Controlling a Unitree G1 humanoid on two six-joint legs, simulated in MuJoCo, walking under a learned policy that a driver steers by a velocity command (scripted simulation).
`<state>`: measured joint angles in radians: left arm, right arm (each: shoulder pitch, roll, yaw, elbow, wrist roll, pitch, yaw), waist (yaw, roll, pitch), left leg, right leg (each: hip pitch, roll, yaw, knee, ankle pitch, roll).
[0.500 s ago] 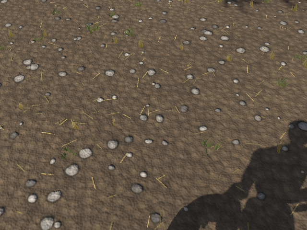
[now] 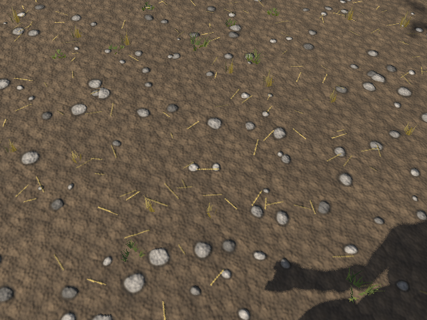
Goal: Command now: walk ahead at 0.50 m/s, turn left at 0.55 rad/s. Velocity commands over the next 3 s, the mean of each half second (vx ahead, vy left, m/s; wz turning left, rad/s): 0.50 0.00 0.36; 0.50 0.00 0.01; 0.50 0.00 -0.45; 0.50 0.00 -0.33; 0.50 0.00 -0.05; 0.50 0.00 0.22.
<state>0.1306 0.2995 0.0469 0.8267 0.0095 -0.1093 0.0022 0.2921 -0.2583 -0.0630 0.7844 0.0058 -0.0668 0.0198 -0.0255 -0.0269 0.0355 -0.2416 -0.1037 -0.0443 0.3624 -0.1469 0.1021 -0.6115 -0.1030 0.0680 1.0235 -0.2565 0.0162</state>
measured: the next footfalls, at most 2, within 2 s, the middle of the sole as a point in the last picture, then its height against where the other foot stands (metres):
right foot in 0.26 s outside the picture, level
left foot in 0.78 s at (160, 283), level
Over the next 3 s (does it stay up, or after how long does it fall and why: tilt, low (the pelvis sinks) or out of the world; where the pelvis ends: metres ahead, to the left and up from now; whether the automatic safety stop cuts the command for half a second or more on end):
stays up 1.64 -0.11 -0.01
